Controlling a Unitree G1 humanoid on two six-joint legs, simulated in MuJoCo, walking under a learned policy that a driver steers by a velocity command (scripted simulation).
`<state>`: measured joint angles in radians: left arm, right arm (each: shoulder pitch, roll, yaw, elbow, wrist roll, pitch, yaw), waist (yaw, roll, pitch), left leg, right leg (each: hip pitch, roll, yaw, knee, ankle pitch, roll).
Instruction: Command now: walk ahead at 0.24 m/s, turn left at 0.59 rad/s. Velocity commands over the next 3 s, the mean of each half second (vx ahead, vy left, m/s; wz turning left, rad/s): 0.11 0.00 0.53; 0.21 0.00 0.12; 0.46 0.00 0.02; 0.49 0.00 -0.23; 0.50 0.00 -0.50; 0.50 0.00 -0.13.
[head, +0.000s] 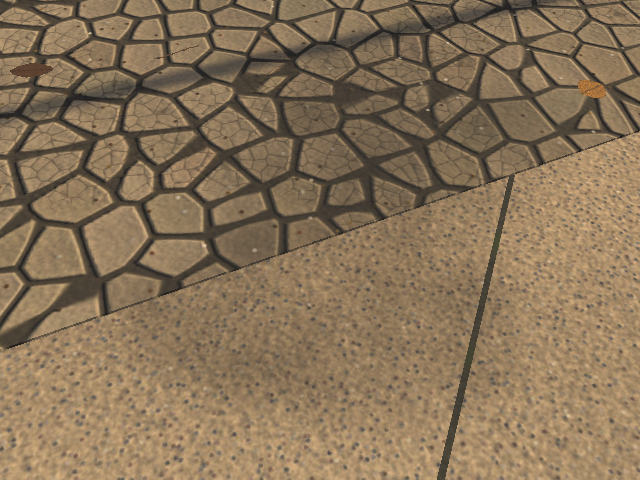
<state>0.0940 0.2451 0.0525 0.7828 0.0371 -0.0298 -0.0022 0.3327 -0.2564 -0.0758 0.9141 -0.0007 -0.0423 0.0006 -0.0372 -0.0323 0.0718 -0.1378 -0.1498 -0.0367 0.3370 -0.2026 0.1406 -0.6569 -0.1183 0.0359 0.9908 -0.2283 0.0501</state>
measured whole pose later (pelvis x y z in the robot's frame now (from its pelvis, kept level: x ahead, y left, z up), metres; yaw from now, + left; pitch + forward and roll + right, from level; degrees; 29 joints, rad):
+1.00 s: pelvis +0.18 -0.02 +0.00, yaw +18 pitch +1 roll +1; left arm 0.23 0.28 0.06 0.80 0.03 0.00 -0.04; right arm 0.40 -0.26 -0.04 0.89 -0.02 -0.05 0.00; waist -0.04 -0.02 -0.04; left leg -0.03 -0.04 -0.04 0.25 -0.24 0.03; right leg -0.41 -0.04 -0.04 0.64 -0.29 -0.01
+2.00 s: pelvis +0.67 +0.12 +0.00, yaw +8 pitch +0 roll +1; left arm 0.12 0.23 0.03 0.86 0.03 -0.01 -0.05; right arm 0.39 -0.21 -0.03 0.99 -0.02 -0.10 -0.01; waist -0.03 -0.04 0.05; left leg 0.09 -0.07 0.22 0.18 -0.28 0.07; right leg -0.64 -0.07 -0.05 0.71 0.02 -0.06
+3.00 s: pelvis +1.23 +0.12 +0.00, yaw -11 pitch +1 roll +1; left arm 0.13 0.25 0.03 0.84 0.04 -0.03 -0.04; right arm 0.42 -0.22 -0.03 0.96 -0.01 -0.09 0.01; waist -0.04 -0.05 0.03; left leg -0.03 -0.08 0.06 0.21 -0.19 0.08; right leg -0.61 -0.10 0.00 0.81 -0.11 -0.01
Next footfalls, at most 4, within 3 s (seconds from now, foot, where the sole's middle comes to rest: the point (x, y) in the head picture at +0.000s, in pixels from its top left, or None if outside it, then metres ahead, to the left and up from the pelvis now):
0.24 right None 0.26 -0.11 -0.78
0.64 left None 0.12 0.08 -0.78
1.06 right None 0.32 -0.10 -0.78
1.56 left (233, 412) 0.59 0.17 -0.78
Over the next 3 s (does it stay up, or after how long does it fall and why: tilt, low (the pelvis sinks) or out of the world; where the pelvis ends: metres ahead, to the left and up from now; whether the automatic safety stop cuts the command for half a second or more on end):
stays up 1.23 0.12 0.00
